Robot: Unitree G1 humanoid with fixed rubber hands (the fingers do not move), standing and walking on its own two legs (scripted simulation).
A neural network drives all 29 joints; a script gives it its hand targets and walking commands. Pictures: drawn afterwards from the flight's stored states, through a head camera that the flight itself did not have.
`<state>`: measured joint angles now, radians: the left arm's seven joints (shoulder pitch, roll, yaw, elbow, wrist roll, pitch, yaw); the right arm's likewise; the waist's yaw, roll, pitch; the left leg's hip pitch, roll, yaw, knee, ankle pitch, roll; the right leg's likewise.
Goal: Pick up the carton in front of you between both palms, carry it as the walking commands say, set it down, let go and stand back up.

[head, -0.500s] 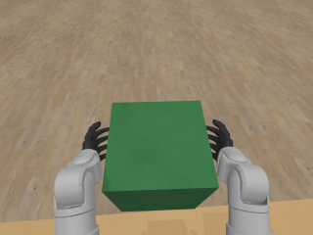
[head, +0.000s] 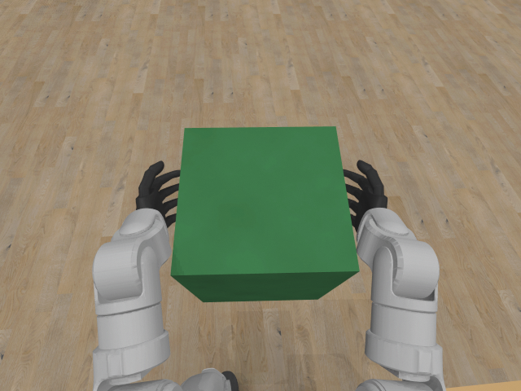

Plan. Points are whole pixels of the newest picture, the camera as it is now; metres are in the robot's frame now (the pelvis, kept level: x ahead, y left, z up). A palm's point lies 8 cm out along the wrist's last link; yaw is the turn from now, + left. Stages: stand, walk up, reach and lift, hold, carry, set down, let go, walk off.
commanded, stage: carry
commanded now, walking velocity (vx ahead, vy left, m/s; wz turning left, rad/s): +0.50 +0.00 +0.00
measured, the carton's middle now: (260, 226) +0.35 +0.00 +0.02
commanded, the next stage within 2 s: none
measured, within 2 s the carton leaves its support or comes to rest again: neither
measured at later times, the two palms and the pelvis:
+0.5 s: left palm (190, 90) +0.67 +0.14 +0.04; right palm (328, 85) +0.69 -0.16 +0.04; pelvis +0.36 -0.03 -0.06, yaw -1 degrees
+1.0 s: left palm (200, 10) +1.01 +0.14 +0.04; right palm (310, 15) +0.98 -0.16 +0.05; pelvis +0.69 +0.02 -0.04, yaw -2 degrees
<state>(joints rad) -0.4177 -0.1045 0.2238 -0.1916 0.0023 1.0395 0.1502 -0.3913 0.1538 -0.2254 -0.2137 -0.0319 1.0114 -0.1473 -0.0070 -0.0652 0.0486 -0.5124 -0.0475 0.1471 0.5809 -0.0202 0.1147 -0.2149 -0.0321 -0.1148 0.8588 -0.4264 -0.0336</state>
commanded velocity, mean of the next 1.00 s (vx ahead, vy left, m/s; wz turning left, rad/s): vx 0.50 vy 0.00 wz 0.00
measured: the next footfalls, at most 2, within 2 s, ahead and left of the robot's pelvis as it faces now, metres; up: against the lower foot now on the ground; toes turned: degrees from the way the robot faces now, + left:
right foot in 0.34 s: +0.40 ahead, -0.09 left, -0.06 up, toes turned -5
left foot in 0.72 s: +0.69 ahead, +0.09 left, -0.06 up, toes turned +5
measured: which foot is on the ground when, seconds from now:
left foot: down 0.00-0.34, up 0.36-0.70, down 0.72-1.00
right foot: up 0.00-0.32, down 0.34-0.74, up 0.76-1.00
